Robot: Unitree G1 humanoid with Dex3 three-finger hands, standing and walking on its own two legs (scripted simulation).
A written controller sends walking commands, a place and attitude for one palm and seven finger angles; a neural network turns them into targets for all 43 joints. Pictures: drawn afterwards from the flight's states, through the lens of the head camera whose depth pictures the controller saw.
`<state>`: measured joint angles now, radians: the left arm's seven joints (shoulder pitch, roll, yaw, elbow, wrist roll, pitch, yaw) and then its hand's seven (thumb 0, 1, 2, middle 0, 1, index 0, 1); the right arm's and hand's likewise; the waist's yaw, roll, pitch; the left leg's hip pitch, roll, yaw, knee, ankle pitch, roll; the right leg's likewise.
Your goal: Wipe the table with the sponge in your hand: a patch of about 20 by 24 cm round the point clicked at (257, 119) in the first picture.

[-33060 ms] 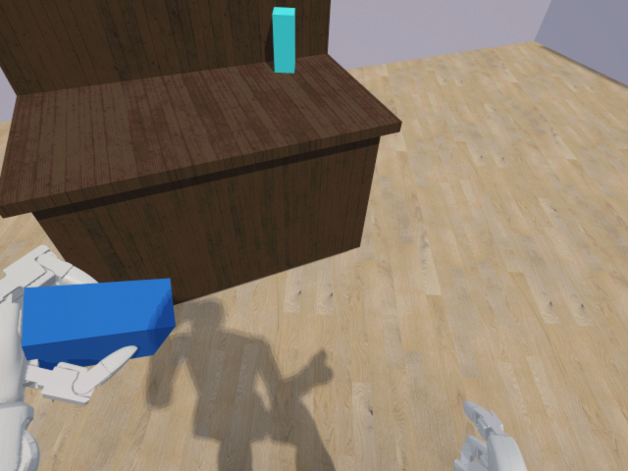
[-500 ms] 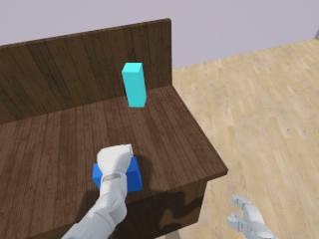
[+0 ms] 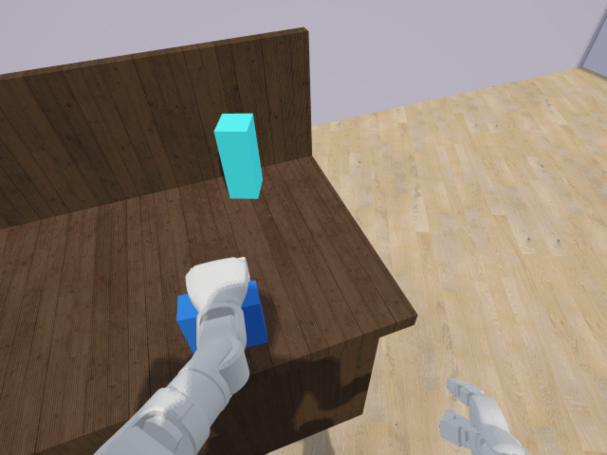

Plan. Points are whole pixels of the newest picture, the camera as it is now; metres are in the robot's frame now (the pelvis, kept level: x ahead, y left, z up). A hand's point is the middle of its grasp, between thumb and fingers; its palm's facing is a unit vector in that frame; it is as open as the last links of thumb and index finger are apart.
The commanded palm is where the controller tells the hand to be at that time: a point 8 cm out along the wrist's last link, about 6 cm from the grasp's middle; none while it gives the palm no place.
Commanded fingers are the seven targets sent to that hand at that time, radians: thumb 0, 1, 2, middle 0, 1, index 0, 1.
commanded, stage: wipe forward along the third lane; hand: left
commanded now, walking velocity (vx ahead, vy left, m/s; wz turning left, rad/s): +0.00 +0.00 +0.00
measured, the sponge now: (227, 326) +0.32 +0.17 -0.05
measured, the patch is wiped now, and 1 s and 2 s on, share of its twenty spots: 0.90 0.95 1.00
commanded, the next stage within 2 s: wipe back along the third lane in 1.36 s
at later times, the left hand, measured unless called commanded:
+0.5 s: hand (220, 275) +0.39 +0.19 +0.00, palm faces -0.10 -0.03 -0.99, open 9.2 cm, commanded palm +0.37 +0.18 +0.03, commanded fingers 0.00 0.10 1.30 -1.20 -1.60 -1.20 -1.60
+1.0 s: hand (216, 253) +0.43 +0.20 +0.00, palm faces -0.10 -0.02 -1.00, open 9.2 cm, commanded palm +0.42 +0.20 +0.03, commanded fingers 0.00 0.10 1.30 -1.20 -1.60 -1.20 -1.60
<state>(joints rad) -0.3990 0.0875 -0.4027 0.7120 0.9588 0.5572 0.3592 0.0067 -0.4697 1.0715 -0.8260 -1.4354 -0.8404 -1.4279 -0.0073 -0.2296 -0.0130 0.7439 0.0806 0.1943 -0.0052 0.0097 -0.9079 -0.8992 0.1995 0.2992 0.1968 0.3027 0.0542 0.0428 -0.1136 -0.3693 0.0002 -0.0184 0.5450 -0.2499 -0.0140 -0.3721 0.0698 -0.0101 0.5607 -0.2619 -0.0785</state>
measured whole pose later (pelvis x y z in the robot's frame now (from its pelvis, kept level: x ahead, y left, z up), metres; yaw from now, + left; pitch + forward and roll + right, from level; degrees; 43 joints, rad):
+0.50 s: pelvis +0.00 +0.01 +0.00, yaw -1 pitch +9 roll +0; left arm -0.63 0.13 -0.25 0.98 0.96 0.51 0.39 0.00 -0.48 1.08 -0.83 -1.43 -0.85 -1.42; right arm 0.11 -0.23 -0.02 0.78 0.07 0.19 -0.04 0.01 -0.91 -0.90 0.20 0.30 0.20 0.30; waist -0.01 0.04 -0.14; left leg -0.50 0.01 -0.01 0.60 -0.26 -0.01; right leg -0.49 0.08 0.00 0.59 -0.26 -0.07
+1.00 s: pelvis +0.00 +0.03 -0.01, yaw -1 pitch +14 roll -1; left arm -0.83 0.15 -0.20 1.18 0.97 0.50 0.44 0.00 -0.48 1.08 -0.84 -1.43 -0.85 -1.42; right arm 0.13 -0.21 -0.01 0.79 0.05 0.15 -0.01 0.01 -0.91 -0.90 0.20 0.30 0.20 0.30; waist -0.06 0.03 -0.16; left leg -0.61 -0.01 -0.01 0.65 -0.29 0.02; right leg -0.58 0.06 0.00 0.61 -0.26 -0.04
